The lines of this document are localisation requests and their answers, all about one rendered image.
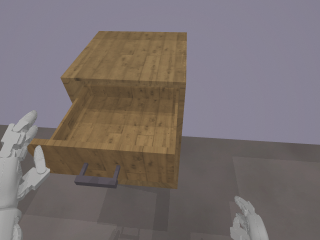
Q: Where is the cabinet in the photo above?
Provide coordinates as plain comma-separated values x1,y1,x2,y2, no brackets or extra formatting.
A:
60,31,187,189

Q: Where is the drawer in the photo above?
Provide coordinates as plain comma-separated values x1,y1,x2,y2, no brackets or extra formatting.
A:
27,84,179,184

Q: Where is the left robot forearm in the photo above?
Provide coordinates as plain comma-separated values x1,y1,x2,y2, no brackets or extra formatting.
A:
0,207,23,240

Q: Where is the handle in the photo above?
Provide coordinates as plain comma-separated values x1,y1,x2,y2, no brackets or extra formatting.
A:
74,162,121,189

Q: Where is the robot right hand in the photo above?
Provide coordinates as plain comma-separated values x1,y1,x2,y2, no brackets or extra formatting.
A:
230,196,269,240

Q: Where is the robot left hand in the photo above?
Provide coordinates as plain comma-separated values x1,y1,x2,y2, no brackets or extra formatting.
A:
0,110,50,209

